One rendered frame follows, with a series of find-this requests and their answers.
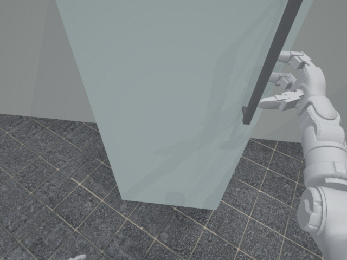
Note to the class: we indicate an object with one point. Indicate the right robot forearm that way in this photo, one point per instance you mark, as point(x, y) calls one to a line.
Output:
point(323, 143)

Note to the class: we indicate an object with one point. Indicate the robot right upper arm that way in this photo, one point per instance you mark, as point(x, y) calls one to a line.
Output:
point(323, 214)

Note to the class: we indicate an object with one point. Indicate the handle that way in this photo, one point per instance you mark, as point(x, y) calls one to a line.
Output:
point(280, 37)

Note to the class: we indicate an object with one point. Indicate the right robot hand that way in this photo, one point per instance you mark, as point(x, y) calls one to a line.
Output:
point(310, 82)

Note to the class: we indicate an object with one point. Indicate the fridge door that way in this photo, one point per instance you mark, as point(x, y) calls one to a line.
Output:
point(167, 80)

